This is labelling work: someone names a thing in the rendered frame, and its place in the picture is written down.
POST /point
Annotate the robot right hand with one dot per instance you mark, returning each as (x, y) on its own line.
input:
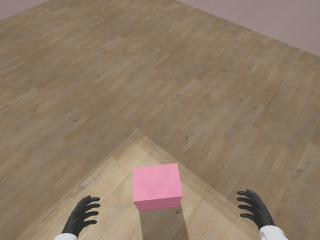
(261, 215)

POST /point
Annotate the carton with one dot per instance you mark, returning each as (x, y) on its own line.
(156, 187)

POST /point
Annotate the right robot forearm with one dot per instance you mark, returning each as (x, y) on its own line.
(271, 232)

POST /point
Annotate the robot left hand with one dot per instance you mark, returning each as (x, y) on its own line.
(75, 222)

